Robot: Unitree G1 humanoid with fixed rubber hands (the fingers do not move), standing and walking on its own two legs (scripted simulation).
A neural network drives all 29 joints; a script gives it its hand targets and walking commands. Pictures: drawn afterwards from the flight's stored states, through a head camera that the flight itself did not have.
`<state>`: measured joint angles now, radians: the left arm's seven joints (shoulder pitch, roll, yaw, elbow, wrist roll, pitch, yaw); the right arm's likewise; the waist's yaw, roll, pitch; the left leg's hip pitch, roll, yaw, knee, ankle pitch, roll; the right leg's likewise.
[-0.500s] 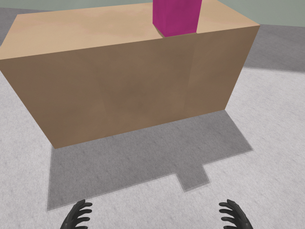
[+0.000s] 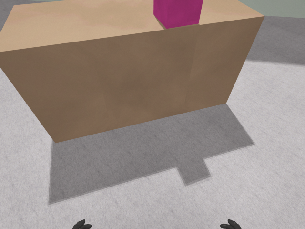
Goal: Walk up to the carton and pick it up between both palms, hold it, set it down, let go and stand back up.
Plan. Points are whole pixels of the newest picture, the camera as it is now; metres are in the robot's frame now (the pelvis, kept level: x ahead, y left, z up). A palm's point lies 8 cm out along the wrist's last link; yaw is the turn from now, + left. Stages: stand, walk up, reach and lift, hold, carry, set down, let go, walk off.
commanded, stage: stand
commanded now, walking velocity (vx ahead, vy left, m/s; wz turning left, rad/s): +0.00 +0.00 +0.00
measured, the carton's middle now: out of the picture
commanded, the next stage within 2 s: none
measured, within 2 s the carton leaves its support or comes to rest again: neither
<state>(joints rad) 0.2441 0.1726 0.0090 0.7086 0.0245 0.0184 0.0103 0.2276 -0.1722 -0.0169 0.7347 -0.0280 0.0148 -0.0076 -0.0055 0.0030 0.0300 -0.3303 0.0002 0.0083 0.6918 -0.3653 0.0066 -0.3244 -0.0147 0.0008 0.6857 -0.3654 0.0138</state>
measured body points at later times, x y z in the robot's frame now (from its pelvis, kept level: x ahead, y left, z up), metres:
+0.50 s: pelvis +0.01 +0.01 +0.01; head +0.02 +0.01 +0.46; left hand +0.07 +0.24 -0.13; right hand +0.08 -0.22 -0.13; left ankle +0.00 +0.11 -0.72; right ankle +0.00 -0.13 -0.72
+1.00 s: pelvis +0.01 +0.00 +0.02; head +0.03 +0.00 +0.47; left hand +0.02 +0.22 -0.14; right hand +0.02 -0.21 -0.14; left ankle +0.00 +0.11 -0.72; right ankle +0.00 -0.13 -0.72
